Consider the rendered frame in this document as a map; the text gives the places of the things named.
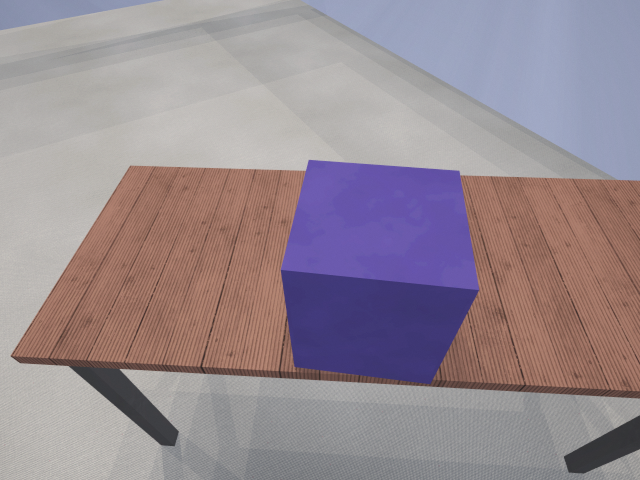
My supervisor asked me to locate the carton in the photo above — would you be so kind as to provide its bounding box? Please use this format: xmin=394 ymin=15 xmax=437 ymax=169
xmin=281 ymin=160 xmax=479 ymax=384

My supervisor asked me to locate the table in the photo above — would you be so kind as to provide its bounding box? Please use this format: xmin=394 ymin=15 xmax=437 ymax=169
xmin=11 ymin=166 xmax=640 ymax=474

